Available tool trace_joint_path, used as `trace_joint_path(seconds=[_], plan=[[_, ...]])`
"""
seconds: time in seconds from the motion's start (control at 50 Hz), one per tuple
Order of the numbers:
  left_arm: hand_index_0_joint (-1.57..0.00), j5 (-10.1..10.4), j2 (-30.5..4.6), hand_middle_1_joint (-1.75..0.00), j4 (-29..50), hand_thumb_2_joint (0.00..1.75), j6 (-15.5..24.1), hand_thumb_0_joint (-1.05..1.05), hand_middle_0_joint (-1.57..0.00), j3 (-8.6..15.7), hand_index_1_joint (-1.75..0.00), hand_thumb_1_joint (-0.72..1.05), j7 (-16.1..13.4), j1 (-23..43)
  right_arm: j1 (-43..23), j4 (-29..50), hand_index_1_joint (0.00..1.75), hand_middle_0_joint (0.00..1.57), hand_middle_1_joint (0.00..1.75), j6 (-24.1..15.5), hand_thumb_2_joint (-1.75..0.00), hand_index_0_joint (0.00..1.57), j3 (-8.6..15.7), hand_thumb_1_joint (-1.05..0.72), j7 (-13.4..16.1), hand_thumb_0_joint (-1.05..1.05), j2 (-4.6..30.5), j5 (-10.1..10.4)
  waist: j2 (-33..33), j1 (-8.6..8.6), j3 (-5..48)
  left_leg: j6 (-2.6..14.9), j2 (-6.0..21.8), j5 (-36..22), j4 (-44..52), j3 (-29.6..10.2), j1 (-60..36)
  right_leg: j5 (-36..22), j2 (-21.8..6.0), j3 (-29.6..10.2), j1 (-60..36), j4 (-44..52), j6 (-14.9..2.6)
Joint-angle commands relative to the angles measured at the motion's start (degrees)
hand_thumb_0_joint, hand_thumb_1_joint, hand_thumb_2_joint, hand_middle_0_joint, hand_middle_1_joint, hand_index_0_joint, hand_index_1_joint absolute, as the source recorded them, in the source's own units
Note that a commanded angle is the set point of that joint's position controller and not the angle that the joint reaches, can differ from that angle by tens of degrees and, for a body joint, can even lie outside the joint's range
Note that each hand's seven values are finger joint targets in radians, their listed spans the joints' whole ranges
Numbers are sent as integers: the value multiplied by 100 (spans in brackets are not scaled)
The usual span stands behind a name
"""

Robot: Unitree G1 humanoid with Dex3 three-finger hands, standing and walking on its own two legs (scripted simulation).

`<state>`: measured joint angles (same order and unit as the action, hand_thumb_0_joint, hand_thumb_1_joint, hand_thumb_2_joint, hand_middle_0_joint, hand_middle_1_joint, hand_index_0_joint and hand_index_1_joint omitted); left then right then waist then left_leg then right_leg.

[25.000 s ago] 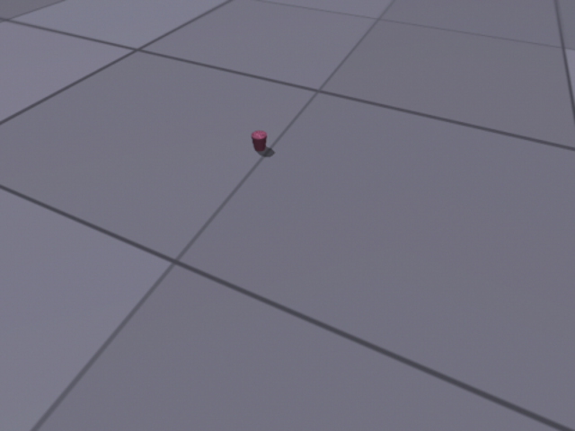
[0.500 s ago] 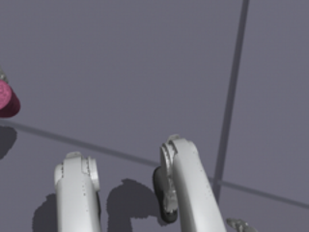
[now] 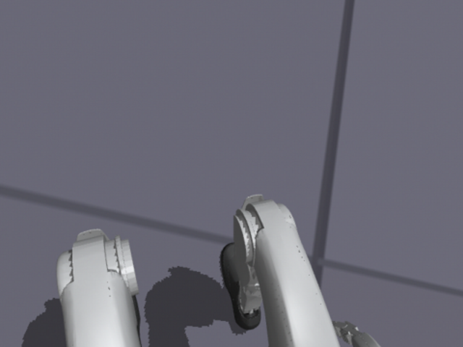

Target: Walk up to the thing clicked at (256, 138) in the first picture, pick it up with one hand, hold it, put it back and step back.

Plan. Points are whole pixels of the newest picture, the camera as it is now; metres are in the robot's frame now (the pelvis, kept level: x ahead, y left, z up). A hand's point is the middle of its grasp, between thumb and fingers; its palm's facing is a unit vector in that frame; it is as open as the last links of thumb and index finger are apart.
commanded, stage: lower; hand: left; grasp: from above
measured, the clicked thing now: out of the picture +0.47 +0.36 -0.22
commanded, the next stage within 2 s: rest in 0.20 s
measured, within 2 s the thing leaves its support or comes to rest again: rests again in 0.72 s
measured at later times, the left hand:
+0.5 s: hand out of the picture +0.46 +0.36 -0.24, palm faces -0.47 -0.12 -0.87, open 11.2 cm
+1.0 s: hand out of the picture +0.47 +0.36 -0.26, palm faces -0.46 -0.12 -0.88, open 11.2 cm
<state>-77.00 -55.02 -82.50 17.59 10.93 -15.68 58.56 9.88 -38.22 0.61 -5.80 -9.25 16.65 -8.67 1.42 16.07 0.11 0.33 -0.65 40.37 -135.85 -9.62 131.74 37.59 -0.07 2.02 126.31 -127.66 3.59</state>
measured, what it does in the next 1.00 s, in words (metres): stands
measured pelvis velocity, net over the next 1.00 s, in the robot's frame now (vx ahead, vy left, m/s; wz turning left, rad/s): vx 0.00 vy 0.01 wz -0.08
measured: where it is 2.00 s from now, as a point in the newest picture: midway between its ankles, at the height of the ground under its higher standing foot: (188, 321)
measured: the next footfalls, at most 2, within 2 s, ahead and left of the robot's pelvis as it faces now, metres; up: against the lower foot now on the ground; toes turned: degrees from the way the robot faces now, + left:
none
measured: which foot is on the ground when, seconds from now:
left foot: down 0.00-1.00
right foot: down 0.00-1.00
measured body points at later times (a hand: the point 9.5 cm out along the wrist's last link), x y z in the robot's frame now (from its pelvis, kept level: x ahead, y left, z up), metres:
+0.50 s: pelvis +0.00 +0.01 -0.03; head +0.27 +0.13 +0.31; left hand +0.48 +0.37 -0.19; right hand +0.05 -0.27 -0.09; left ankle +0.07 +0.12 -0.32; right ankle +0.11 -0.15 -0.31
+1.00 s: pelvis +0.00 +0.01 -0.04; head +0.27 +0.14 +0.29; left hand +0.49 +0.36 -0.21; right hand +0.05 -0.26 -0.10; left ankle +0.07 +0.12 -0.32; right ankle +0.11 -0.15 -0.31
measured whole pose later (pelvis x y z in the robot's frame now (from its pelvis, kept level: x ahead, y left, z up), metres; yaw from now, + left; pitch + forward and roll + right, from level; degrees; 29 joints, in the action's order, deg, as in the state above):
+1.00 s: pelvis +0.00 +0.01 -0.04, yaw -4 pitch +30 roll -16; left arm -82.3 -64.6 -93.8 20.6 11.2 -26.2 61.6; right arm 6.9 -36.5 -3.2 -12.7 -10.6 17.6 -12.3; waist 6.5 19.7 -5.6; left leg 1.4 -0.5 42.1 -146.2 -13.4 136.0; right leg 37.6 1.6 4.7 128.8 -134.3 3.3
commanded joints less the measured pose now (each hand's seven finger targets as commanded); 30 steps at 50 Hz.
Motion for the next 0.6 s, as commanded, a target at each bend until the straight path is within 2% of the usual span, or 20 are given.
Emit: trace_joint_path(seconds=[0.0,0.04,0.08,0.1,0.16,0.2,0.22,0.24,0.28,0.3,0.34,0.36,0.38,0.4,0.42,0.44,0.46,0.52,0.58], plan=[[-74,125,-1903,-125,732,112,78,0,-69,198,-119,37,-257,1725,1264,-43,30,20,30,66,-90,20,381,-92,85,0,1628,-35,-2289,-12,3823,33,31,-1591,1409,444,-3431,-1334,96,683,-1499,871,-491],[-76,136,-2078,-127,868,113,162,0,-71,295,-121,41,-313,1890,1229,16,30,20,30,53,-90,20,334,-92,75,0,1665,-80,-2493,40,3840,14,41,-1656,1332,437,-3455,-1378,89,708,-1525,786,-484],[-76,36,-2171,-126,841,115,226,0,-71,301,-121,42,-375,1933,1198,30,30,20,30,66,-90,20,331,-92,76,0,1709,-94,-2581,57,3962,-1,57,-1707,1275,403,-3604,-1384,116,752,-1444,711,-502],[-77,21,-2152,-127,766,114,258,0,-72,325,-121,43,-394,1952,1219,48,30,20,30,69,-90,20,342,-92,69,0,1754,-125,-2545,113,3853,-13,52,-1661,1234,393,-3549,-1335,108,774,-1371,711,-511],[-78,-16,-2307,-127,769,117,333,0,-73,409,-122,44,-521,1882,1167,75,30,20,30,67,-90,20,281,-92,65,0,1749,-167,-2657,76,3899,-5,48,-1555,1197,438,-3543,-1274,142,799,-1451,685,-504],[-78,-51,-2425,-129,957,118,374,0,-73,424,-123,45,-602,2114,1110,55,30,20,30,67,-90,20,309,-91,79,0,1787,-170,-2730,83,3990,-5,64,-1569,1122,422,-3488,-1316,164,825,-1404,612,-519],[-79,-79,-2406,-128,817,120,363,0,-74,444,-123,46,-636,1968,1123,65,30,20,30,68,-90,20,297,-91,72,0,1798,-197,-2754,106,3978,-12,60,-1643,1121,409,-3571,-1342,153,846,-1408,594,-503],[-78,-64,-2354,-130,846,119,361,0,-73,364,-124,45,-660,1984,1114,63,30,20,30,55,-90,20,264,-91,62,0,1722,-189,-2837,93,4022,-2,72,-1604,1134,428,-3584,-1336,177,830,-1446,574,-501],[-77,-75,-2379,-131,776,121,330,0,-73,431,-125,45,-716,1943,1102,51,30,20,30,49,-90,20,283,-91,71,0,1804,-195,-2837,107,3836,-34,63,-1595,1118,386,-3563,-1288,156,864,-1226,542,-523],[-74,-67,-2349,-126,810,119,334,0,-69,369,-121,40,-736,1995,1066,35,30,20,30,37,-90,20,285,-90,73,0,1765,-185,-2949,101,3895,-40,87,-1587,1148,358,-3591,-1304,175,879,-1233,490,-513],[-72,-146,-2353,-123,671,119,300,0,-68,355,-119,36,-752,1980,1102,32,30,20,30,17,-90,20,264,-91,59,0,1806,-210,-2909,194,3789,-46,93,-1730,1033,308,-3672,-1354,165,915,-1113,440,-519],[-71,-122,-2289,-125,643,118,295,0,-67,316,-120,37,-752,1986,1091,39,30,20,30,13,-90,20,252,-91,56,0,1844,-210,-2845,244,3676,-70,102,-1811,1006,255,-3646,-1390,150,934,-1047,405,-523],[-71,-133,-2278,-125,652,117,309,0,-66,245,-120,37,-764,2008,1012,49,30,20,30,8,-90,20,230,-90,59,0,1789,-194,-2866,200,3795,-35,105,-1735,985,307,-3565,-1389,202,919,-1144,415,-529],[-72,-125,-2296,-126,512,120,292,0,-68,306,-121,37,-779,1851,1046,62,30,20,30,0,-90,20,204,-91,49,0,1835,-222,-2828,226,3749,-50,103,-1822,981,283,-3657,-1434,173,927,-1167,422,-497],[-73,-112,-2295,-126,510,118,296,0,-68,264,-121,39,-786,1894,1054,52,30,20,30,-21,-90,20,192,-91,40,0,1820,-222,-2883,242,3678,-46,109,-1791,962,286,-3591,-1423,182,929,-1188,408,-501],[-72,-105,-2408,-128,628,119,321,0,-67,342,-123,39,-824,1996,1012,67,30,20,30,-28,-90,20,203,-90,51,0,1885,-236,-2860,229,3731,-62,118,-1846,944,251,-3546,-1492,183,963,-1212,369,-510],[-73,-142,-2411,-127,426,120,299,0,-69,359,-122,40,-835,1816,1024,56,30,20,30,-26,-90,20,162,-91,35,0,1852,-245,-2899,210,3709,-69,112,-1917,977,226,-3649,-1499,180,968,-1177,331,-501],[-73,-155,-2390,-128,389,120,334,0,-68,271,-123,40,-858,1918,999,70,30,20,30,-62,-90,20,123,-90,19,0,1897,-254,-2888,322,3535,-77,136,-1908,920,169,-3603,-1477,197,1004,-1064,291,-506],[-73,-184,-2496,-130,359,121,377,0,-68,287,-124,40,-968,1962,903,135,30,20,30,-102,-90,20,62,-90,19,0,1894,-271,-2901,300,3553,-48,129,-1783,836,255,-3393,-1487,239,1010,-1277,309,-508]])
